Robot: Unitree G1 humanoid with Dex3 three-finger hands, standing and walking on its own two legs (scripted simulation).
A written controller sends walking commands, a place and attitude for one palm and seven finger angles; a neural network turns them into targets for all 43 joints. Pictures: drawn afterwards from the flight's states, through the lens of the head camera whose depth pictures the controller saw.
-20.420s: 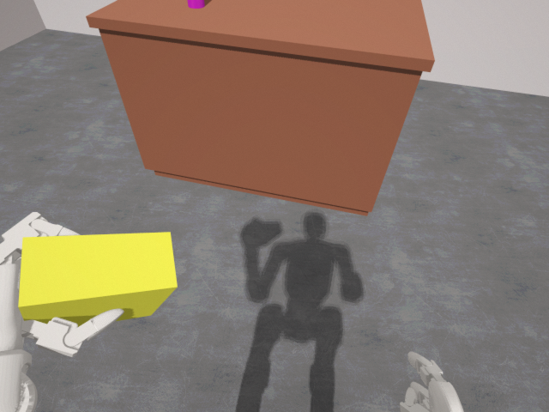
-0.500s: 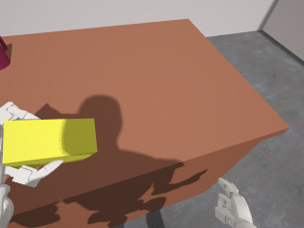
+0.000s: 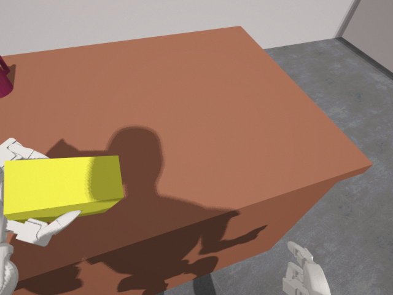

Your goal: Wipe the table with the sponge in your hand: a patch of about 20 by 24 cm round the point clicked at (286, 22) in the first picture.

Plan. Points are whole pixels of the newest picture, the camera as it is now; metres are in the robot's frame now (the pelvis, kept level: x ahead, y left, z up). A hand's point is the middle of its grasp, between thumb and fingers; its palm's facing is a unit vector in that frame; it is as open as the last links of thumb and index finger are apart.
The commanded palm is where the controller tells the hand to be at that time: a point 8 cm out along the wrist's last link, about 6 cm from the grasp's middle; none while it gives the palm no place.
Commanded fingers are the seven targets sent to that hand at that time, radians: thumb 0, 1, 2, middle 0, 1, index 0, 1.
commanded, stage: shuffle to correct the standing spot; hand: left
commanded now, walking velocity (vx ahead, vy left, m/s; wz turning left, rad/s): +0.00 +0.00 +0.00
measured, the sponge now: (82, 190) +0.24 +0.21 +0.14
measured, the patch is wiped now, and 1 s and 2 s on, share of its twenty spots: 0.00 0.00 0.00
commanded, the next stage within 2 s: none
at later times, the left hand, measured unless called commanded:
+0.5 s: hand (66, 193) +0.22 +0.21 +0.16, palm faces +0.38 -0.84 -0.39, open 10.1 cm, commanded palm +0.16 +0.25 +0.17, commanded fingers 0.00 0.10 1.30 -1.20 -1.60 -1.20 -1.60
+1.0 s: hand (92, 195) +0.22 +0.18 +0.16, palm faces +0.34 -0.85 -0.41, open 10.1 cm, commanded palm +0.16 +0.22 +0.17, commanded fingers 0.00 0.10 1.30 -1.20 -1.60 -1.20 -1.60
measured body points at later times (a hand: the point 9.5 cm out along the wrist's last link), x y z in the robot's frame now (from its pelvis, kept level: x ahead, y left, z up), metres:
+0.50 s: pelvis +0.00 -0.03 +0.00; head +0.04 -0.02 +0.45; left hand +0.20 +0.25 +0.18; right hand +0.19 -0.25 -0.08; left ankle +0.03 +0.10 -0.74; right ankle -0.01 -0.15 -0.74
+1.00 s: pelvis +0.00 -0.06 -0.01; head +0.04 -0.05 +0.44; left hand +0.20 +0.22 +0.18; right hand +0.16 -0.31 -0.09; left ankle +0.03 +0.10 -0.74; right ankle -0.01 -0.15 -0.74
